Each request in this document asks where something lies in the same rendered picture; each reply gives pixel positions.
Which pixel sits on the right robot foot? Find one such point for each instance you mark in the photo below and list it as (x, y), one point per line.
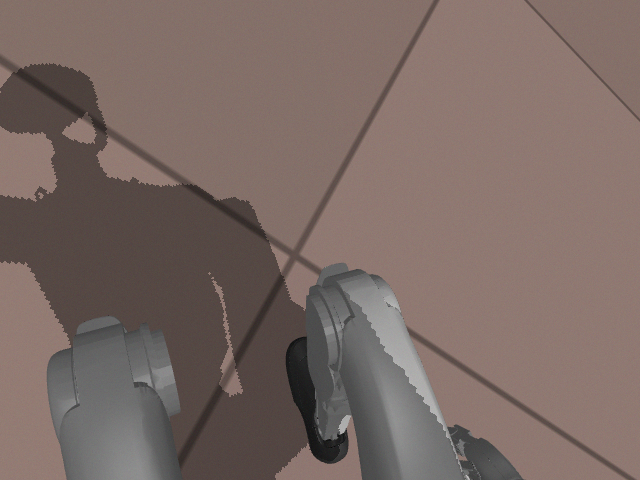
(303, 392)

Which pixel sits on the right robot hand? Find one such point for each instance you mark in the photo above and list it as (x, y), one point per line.
(484, 461)

